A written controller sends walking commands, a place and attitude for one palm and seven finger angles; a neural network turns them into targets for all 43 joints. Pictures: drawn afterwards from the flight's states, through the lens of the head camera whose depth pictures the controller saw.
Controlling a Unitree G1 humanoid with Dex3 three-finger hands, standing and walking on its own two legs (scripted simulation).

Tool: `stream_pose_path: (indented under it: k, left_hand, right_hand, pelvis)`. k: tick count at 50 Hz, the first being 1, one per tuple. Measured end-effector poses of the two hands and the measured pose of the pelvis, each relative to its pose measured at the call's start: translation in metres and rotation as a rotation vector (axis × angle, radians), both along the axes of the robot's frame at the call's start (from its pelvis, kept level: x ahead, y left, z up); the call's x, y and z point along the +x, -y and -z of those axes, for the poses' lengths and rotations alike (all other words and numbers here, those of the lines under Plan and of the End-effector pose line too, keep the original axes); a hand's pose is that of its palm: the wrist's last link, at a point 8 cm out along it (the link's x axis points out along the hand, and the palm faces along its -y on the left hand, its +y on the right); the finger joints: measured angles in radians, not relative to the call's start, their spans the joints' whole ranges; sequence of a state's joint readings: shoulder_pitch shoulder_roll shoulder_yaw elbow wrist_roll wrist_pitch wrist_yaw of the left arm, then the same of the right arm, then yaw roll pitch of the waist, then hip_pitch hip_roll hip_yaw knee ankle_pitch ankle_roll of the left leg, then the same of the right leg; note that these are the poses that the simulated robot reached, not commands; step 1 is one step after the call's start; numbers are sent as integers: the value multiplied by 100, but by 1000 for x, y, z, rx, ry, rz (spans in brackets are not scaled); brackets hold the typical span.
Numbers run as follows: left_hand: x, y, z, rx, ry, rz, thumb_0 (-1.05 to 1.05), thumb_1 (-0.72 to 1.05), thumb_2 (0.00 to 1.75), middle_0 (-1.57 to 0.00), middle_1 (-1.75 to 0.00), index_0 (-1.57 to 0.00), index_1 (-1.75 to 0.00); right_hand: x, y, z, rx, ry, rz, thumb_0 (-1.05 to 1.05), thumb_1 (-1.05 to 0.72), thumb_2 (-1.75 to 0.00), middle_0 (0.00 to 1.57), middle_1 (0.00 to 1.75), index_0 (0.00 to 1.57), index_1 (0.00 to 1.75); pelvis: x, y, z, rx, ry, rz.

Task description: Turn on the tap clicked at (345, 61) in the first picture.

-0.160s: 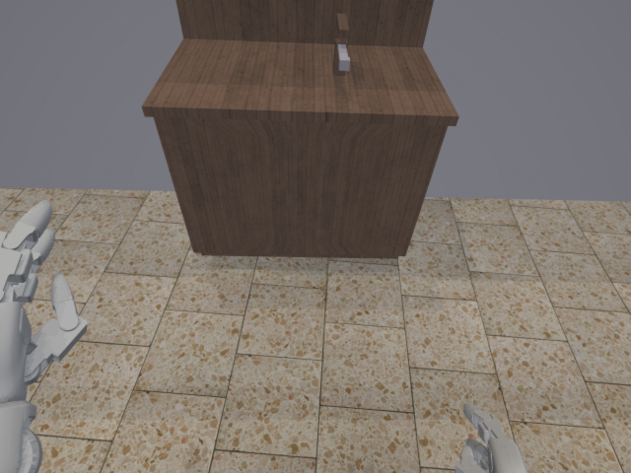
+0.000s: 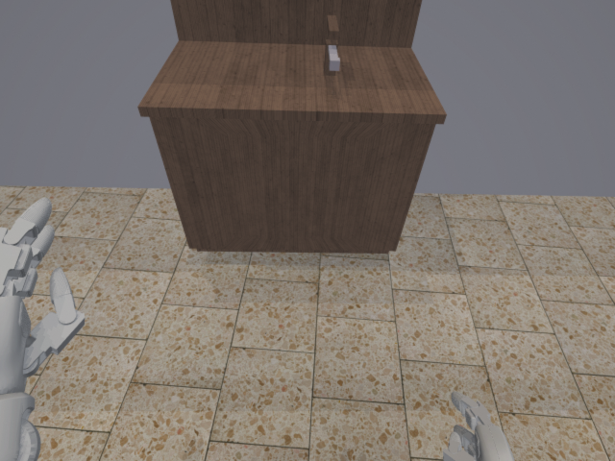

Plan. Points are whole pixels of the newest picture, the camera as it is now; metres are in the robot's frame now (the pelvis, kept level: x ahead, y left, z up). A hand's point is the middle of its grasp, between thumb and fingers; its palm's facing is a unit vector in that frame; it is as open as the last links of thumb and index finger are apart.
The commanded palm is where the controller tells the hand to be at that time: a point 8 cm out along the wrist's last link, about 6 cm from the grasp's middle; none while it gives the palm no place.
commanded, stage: stand and wait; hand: left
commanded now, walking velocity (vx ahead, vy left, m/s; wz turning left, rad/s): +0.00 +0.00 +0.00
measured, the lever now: (334, 64) +1.10 +0.00 +0.05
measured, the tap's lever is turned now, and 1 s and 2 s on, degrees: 0 0 0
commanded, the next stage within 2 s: look at it before walking up in 0.10 s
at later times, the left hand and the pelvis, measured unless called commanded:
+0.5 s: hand (86, 314) +0.21 +0.24 +0.16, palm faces +0.40 -0.84 -0.37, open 7.5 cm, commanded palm +0.17 +0.27 +0.18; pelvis +0.00 +0.00 +0.00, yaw -2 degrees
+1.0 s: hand (218, 214) +0.34 +0.14 +0.17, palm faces +0.25 -0.84 -0.47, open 7.4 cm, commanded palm +0.30 +0.19 +0.18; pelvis +0.10 -0.07 +0.00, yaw -8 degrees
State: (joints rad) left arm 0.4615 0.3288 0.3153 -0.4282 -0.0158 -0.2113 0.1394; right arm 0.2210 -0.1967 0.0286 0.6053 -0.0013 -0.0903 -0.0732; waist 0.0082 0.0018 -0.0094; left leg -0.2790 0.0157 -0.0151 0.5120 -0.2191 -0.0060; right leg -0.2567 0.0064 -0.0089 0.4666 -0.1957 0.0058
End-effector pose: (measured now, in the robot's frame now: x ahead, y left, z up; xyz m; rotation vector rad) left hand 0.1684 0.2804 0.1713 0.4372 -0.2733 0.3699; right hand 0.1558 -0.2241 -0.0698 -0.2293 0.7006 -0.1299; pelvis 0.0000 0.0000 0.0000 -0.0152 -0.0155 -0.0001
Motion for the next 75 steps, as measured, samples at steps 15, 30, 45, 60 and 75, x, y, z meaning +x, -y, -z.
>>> stream_pose_path:
  k: [15,30,45,60,75]
  left_hand:
    - [0,4,3,-4,-19,-5,2,89,90,-21,-30,-21,-30]
    - [24,14,-2,27,28,2,2,89,90,-20,-30,-20,-30]
    - [110,97,-10,92,-24,169,2,89,90,-21,-30,-21,-30]
    - [226,100,-1,52,66,171,1,89,90,-21,-30,-21,-30]
    - [304,166,-26,158,42,179,1,89,90,-21,-30,-20,-30]
  right_hand:
    - [-9,7,4,-4,-30,9,1,-90,-90,21,30,21,30]
    - [-9,16,12,9,-18,69,1,-90,-90,21,30,21,30]
    - [4,92,24,24,-145,181,1,-90,-90,21,30,21,30]
    - [124,106,21,-6,-50,229,1,-91,-90,20,30,20,30]
    - [201,123,32,139,-47,188,1,-90,-90,21,30,21,30]
  pelvis:
    - [-2,4,0,-1,-2,-2]
    - [15,12,7,3,-6,54]
    - [70,62,-1,52,-27,132]
    - [175,68,18,76,3,190]
    - [254,130,8,9,6,211]
